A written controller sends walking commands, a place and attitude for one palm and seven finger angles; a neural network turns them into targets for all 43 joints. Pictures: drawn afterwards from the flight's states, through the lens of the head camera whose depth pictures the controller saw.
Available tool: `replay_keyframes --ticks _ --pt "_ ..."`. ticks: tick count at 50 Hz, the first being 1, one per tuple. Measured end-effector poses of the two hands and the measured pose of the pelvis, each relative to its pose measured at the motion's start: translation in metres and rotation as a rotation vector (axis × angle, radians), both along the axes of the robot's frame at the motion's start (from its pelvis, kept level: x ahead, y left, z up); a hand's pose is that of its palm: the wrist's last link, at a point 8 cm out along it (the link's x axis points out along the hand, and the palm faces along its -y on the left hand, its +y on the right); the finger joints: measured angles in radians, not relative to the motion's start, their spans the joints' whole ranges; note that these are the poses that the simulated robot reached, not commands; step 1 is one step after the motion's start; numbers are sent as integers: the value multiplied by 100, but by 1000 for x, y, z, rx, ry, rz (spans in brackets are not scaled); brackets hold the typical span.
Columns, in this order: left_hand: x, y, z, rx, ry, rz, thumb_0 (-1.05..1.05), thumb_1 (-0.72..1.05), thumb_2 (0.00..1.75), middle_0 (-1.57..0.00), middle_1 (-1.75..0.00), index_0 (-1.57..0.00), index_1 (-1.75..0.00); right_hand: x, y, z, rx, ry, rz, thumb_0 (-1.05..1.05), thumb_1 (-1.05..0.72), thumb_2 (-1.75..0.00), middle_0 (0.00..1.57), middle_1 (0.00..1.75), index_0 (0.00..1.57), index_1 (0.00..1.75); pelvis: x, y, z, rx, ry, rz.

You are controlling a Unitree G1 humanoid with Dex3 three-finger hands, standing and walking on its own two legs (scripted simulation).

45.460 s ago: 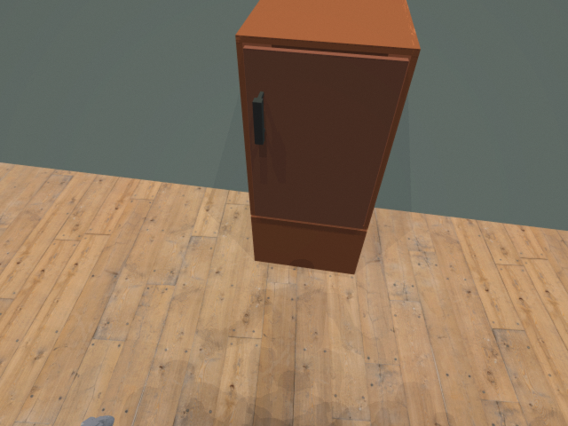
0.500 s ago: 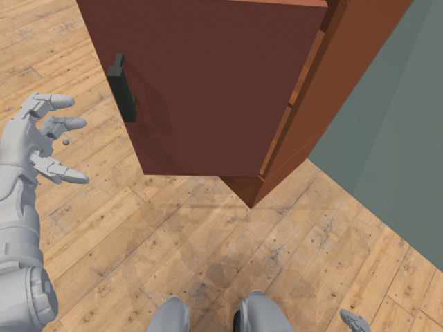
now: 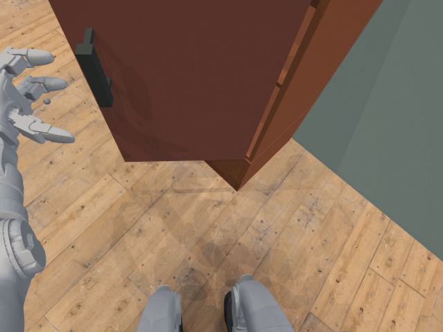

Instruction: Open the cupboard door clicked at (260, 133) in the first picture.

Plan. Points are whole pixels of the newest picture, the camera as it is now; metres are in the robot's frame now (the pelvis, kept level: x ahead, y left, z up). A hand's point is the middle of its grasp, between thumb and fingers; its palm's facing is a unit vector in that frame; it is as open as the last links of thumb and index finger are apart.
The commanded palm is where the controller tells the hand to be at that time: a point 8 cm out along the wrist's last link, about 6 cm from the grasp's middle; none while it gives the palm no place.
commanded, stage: move the hooked fingers beside the handle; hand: left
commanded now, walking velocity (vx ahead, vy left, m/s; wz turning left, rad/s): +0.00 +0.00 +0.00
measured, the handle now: (98, 70) +0.56 +0.19 +0.06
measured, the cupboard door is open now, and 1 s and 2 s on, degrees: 48 48 48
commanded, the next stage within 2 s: slide the fingers in behind the handle in 0.88 s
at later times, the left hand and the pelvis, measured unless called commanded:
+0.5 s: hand (53, 95) +0.50 +0.25 +0.07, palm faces +0.01 -1.00 -0.03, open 14.0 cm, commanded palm +0.47 +0.29 +0.07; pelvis +0.01 +0.00 +0.01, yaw -1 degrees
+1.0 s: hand (53, 94) +0.50 +0.25 +0.07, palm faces +0.01 -1.00 -0.03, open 14.0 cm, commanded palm +0.48 +0.29 +0.06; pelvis +0.00 -0.01 +0.00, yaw +0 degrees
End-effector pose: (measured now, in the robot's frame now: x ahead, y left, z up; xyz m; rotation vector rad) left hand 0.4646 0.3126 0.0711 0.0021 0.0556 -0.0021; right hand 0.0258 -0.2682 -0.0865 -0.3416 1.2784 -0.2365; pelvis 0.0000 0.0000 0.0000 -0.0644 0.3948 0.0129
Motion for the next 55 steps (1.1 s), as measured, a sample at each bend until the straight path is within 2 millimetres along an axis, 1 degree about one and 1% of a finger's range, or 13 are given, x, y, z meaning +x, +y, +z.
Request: replay_keyframes --ticks 6,9,13,16,20,25,31,38,43,50,55 --pt "15 -4 7 12 -40 -2 -1 -50 30 -30 -120 -30 -120 -14 2 -2 3 51 -19 0 -90 -89 20 30 20 30 0 1 -2 -4 16 -1" --pt "20 -7 5 1 -24 -9 -1 -50 30 -30 -120 -30 -120 -19 4 -2 9 72 -31 0 -90 -89 20 30 20 30 1 1 -2 -4 22 -5" --pt "21 -11 -4 17 19 -20 -1 -50 30 -30 -120 -30 -120 -22 6 -1 19 86 -45 0 -90 -89 20 30 20 30 4 2 0 -2 27 -11" --pt "18 -13 -6 19 5 -10 -1 -50 30 -30 -120 -30 -120 -22 7 -1 26 91 -51 0 -90 -89 20 30 20 30 6 1 1 0 27 -16" --pt "14 -12 -1 6 -38 17 -1 -50 30 -30 -120 -30 -120 -16 6 0 31 81 -51 0 -90 -89 20 30 20 30 9 0 3 0 18 -18" --pt "9 -9 4 29 -15 14 -1 -50 30 -30 -120 -30 -120 -3 4 2 33 53 -39 0 -90 -89 20 30 20 30 11 -2 5 -2 3 -9" --pt "3 -13 4 16 -8 -2 -1 -50 30 -30 -120 -30 -120 12 1 1 30 25 -11 0 -90 -89 20 30 20 30 11 -3 6 2 -4 -2" --pt "7 -18 -2 20 -16 5 -1 -50 30 -30 -120 -30 -120 20 -5 -1 14 0 6 0 -90 -89 20 30 20 30 8 -6 2 2 3 2" --pt "10 -13 -4 19 -8 19 -1 -50 30 -30 -120 -30 -120 15 -6 -4 12 4 -2 0 -91 -89 20 30 20 30 5 -7 -1 2 9 -3" --pt "14 -7 -1 28 -18 11 -1 -50 30 -30 -120 -30 -120 0 -4 -7 16 51 -14 0 -91 -89 20 30 20 30 4 -7 -3 0 23 -4" --pt "18 -13 -3 15 -6 -16 -1 -50 30 -30 -120 -30 -120 -8 -1 -6 17 79 -23 0 -91 -89 20 30 20 30 4 -5 -3 -3 28 0"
